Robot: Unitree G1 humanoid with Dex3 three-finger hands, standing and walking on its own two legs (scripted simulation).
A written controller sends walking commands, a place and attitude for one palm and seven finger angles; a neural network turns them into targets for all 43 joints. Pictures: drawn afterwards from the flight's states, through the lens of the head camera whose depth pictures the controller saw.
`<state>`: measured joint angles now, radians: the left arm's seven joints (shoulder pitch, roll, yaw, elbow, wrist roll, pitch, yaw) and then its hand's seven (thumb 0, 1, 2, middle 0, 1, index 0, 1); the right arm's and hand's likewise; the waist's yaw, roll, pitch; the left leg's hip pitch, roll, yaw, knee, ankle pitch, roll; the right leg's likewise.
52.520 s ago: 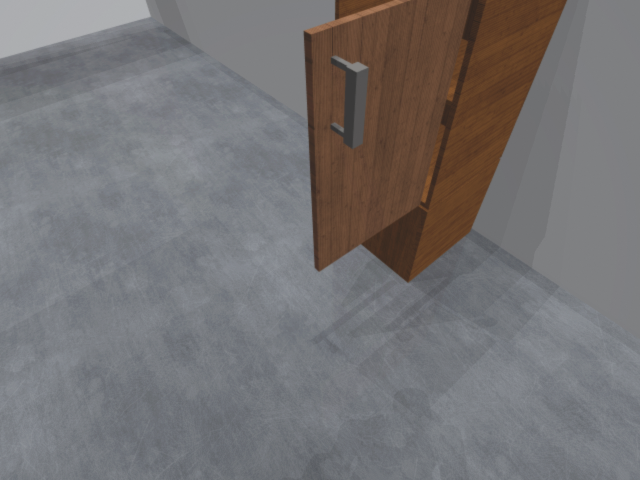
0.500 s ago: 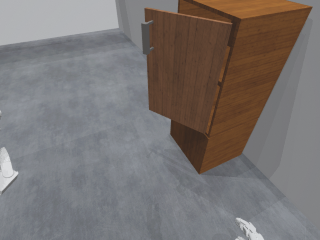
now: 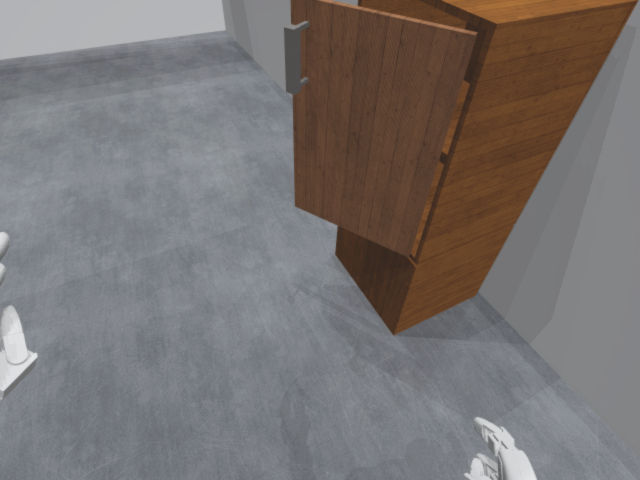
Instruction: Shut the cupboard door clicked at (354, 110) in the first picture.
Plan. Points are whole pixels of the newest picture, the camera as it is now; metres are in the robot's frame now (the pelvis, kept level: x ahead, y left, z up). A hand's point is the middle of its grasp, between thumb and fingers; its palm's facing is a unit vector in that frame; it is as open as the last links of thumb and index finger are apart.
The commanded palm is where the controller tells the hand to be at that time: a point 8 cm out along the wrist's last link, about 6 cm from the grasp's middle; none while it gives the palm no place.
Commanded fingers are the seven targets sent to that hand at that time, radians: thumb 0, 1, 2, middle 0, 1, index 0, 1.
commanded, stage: stop stepping back and stand still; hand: left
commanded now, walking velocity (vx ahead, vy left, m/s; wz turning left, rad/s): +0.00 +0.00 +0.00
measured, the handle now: (298, 57) +0.92 +0.10 +0.14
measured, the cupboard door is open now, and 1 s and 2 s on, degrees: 31 31 31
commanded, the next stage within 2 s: let the arm hang, fingers relaxed in 0.38 s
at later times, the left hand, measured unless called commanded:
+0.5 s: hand (26, 387) +0.17 +0.28 +0.13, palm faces +0.41 -0.80 -0.43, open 7.4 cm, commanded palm none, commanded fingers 0.00 0.90 0.90 -0.20 -0.30 -0.20 -0.30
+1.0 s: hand out of the picture -0.09 +0.20 -0.17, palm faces +0.06 -0.98 -0.21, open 7.2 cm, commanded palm none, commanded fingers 0.00 0.90 0.90 -0.20 -0.30 -0.20 -0.30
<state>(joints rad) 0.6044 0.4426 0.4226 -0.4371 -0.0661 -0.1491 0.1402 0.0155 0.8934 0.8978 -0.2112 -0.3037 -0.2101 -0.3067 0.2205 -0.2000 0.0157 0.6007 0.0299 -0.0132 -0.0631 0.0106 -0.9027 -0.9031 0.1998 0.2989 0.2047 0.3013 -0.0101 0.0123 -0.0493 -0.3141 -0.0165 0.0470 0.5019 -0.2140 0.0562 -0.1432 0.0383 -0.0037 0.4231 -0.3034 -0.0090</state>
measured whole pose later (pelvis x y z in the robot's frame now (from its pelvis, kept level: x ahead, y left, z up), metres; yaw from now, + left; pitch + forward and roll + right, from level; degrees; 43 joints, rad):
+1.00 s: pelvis -0.03 +0.01 +0.00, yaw +3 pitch -1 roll -1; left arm 0.38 0.22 0.00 1.09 0.01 0.02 0.01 0.01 0.94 0.90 -0.20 -0.30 -0.20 -0.30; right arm 0.29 -0.23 0.00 1.05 -0.02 0.03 -0.01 0.01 -0.90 -0.90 0.20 0.30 0.20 0.30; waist 0.00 -0.01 0.04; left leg -0.27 -0.06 0.01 0.41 -0.12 0.07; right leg -0.11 0.00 -0.05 0.40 -0.26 0.00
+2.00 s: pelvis +0.01 -0.01 +0.01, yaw +2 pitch -2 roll +0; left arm 0.31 0.15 0.00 1.16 0.00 -0.01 0.03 0.01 0.91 0.90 -0.20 -0.30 -0.20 -0.30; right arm 0.26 -0.16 0.01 1.14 -0.01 0.00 -0.03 0.00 -0.91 -0.90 0.20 0.30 0.20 0.30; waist -0.01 0.01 0.04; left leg -0.20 -0.04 0.01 0.39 -0.16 0.04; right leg -0.04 0.02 -0.04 0.35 -0.29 -0.03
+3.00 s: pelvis +0.00 +0.02 +0.00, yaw +24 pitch +2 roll -2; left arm 0.09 0.25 0.08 0.89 0.02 0.04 0.01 0.01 0.91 0.90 -0.20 -0.30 -0.20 -0.30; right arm 0.20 -0.23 -0.06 0.92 -0.04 0.04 0.00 0.00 -0.90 -0.90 0.20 0.30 0.21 0.30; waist -0.04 0.02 0.10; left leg -0.39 -0.07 -0.07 0.47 -0.12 0.06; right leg -0.44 -0.03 0.02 0.96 -0.43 0.06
